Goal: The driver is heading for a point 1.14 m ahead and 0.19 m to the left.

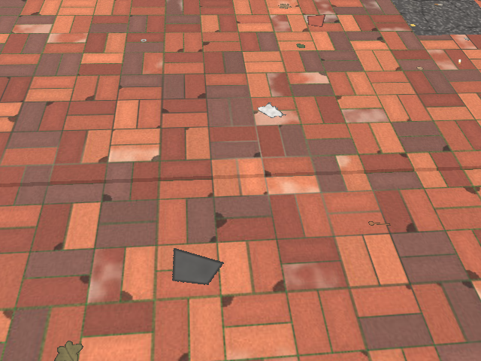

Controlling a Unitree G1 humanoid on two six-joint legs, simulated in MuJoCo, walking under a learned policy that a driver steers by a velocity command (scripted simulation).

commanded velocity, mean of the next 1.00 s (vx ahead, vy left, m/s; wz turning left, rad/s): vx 0.47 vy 0.00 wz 0.00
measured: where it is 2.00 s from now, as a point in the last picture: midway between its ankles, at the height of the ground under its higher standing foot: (227, 211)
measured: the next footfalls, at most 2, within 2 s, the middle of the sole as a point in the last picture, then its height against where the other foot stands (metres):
right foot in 0.40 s outside the picture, level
left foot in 0.92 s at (194, 313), level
